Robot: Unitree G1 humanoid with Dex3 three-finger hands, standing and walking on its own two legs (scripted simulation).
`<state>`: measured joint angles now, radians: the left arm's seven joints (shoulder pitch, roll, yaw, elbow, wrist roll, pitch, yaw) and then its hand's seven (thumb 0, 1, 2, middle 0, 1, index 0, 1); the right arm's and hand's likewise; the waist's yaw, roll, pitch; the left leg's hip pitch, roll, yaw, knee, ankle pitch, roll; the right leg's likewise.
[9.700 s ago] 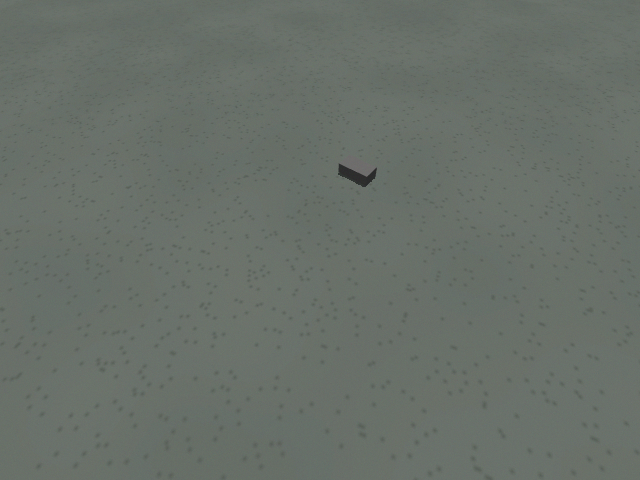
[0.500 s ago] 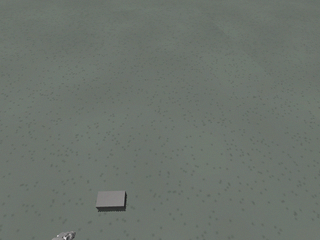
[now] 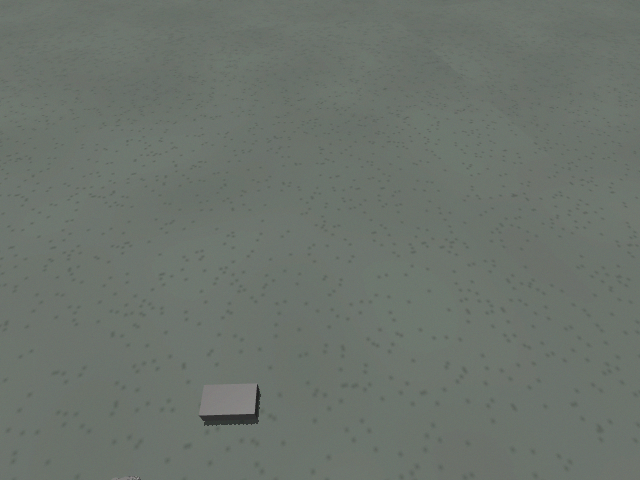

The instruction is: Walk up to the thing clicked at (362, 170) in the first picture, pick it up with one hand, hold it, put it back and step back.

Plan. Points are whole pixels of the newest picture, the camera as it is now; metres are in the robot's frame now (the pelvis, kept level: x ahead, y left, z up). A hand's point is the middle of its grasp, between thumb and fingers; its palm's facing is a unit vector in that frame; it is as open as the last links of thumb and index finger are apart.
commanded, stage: walk up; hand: left
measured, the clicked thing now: (230, 402) +0.43 +0.31 -0.76
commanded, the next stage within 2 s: stand in 0.50 s
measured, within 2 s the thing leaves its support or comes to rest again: neither
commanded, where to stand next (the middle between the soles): +0.01 +0.01 m, yaw +2 degrees
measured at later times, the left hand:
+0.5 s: hand out of the picture +0.07 +0.27 -0.16, palm faces +0.01 -0.94 -0.34, open 7.4 cm
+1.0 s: hand out of the picture +0.07 +0.27 -0.16, palm faces -0.04 -0.94 -0.35, open 7.3 cm
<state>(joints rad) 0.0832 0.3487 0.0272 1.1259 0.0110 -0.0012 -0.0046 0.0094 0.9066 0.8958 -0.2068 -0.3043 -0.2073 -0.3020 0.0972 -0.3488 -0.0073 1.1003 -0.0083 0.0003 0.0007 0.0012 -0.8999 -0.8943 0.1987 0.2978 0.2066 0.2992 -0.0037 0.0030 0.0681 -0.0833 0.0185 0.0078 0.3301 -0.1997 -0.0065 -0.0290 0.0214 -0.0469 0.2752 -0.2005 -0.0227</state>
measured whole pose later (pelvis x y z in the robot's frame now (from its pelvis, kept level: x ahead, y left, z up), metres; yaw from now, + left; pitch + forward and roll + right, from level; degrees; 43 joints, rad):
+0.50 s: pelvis -0.01 +0.01 +0.00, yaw +1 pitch -3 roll +0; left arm 0.10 0.35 0.03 1.14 0.01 0.00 -0.01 0.01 0.91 0.90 -0.21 -0.30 -0.21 -0.30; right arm 0.12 -0.34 -0.01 1.12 -0.01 -0.01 0.00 0.00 -0.90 -0.89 0.20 0.30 0.21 0.30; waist 0.00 0.00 0.05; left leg -0.10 0.00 0.00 0.32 -0.18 0.01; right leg -0.04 0.00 -0.05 0.28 -0.19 -0.01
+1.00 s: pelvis -0.01 +0.01 +0.00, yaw +0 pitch -2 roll +0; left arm 0.12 0.35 -0.01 1.12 0.01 -0.01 0.00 0.01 0.91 0.90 -0.21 -0.30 -0.21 -0.30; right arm 0.11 -0.35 0.00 1.12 -0.01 -0.01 0.00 0.00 -0.90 -0.89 0.20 0.30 0.21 0.30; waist 0.00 0.00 0.05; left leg -0.08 -0.01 0.02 0.29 -0.17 0.01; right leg -0.05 -0.01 -0.04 0.29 -0.19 0.00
